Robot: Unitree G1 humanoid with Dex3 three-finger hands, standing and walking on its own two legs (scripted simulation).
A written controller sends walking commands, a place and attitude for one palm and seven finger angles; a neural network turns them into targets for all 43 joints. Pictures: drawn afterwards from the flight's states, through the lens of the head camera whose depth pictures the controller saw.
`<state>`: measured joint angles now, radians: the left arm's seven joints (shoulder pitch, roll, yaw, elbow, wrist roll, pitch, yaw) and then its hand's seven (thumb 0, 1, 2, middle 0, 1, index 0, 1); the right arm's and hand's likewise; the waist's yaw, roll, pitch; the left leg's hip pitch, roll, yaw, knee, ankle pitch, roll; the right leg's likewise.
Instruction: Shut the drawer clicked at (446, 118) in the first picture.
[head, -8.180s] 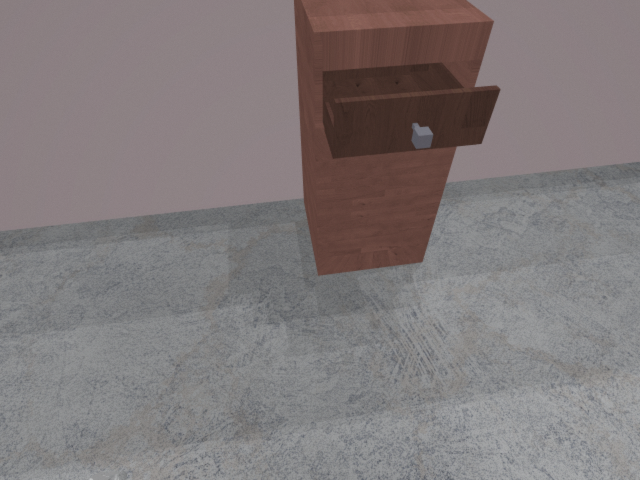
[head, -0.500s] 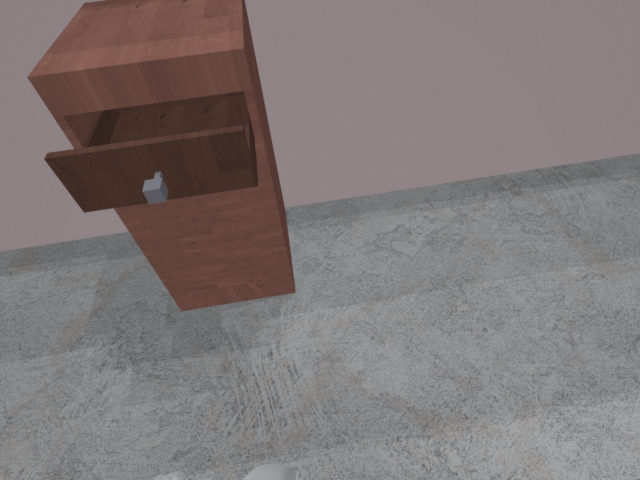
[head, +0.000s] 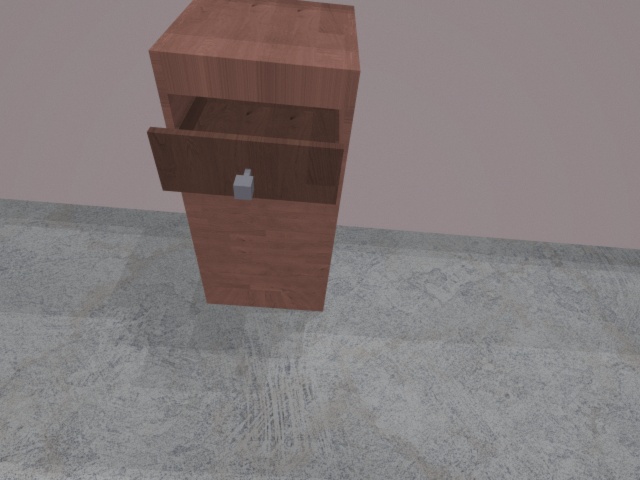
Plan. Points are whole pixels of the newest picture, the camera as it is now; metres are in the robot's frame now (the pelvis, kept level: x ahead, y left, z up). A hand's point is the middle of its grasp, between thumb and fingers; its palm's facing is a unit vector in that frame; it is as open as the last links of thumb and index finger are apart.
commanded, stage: take the last steps up to it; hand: left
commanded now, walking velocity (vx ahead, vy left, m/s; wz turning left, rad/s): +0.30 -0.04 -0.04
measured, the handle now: (245, 181) +0.66 +0.21 -0.03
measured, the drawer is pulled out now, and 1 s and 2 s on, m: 0.15 0.15 0.15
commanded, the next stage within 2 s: come to a stop and stand still in 0.42 s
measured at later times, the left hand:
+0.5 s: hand (259, 403) +0.27 +0.11 -0.17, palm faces -0.01 -0.98 -0.19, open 7.4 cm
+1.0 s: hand (234, 445) +0.21 +0.14 -0.18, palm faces +0.04 -0.97 -0.23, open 7.4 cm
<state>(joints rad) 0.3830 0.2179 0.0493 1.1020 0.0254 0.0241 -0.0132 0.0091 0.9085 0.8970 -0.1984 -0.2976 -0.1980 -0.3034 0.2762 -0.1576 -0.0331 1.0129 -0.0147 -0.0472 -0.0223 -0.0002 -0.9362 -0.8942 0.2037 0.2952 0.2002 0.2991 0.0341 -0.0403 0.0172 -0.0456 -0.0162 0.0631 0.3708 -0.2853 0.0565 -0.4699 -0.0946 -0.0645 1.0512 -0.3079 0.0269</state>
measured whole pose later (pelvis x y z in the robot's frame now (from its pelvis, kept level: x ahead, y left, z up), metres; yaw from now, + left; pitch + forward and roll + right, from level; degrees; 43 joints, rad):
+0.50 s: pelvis +0.16 -0.06 -0.02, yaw +0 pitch -2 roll +0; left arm 0.13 0.14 0.04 1.00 0.01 -0.05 0.01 0.00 0.91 0.90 -0.20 -0.30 -0.20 -0.30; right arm 0.43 -0.13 -0.05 1.15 -0.02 -0.01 -0.02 0.01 -0.90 -0.89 0.20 0.29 0.20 0.30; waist -0.06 0.04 0.08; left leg -0.35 0.06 0.02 1.19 -0.41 0.03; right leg -0.31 0.00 -0.15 0.55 -0.20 -0.07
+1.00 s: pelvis +0.20 -0.05 -0.01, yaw -2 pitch -1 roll +1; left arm 0.27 0.17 0.04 1.05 0.01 0.04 0.03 0.00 0.91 0.90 -0.20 -0.30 -0.20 -0.30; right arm 0.12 -0.15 -0.04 1.01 -0.02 0.02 -0.03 0.01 -0.92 -0.89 0.20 0.30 0.20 0.30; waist 0.03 -0.01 0.08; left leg -0.31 0.04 0.07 0.48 -0.15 0.00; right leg -0.28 -0.03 -0.04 0.75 -0.47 0.01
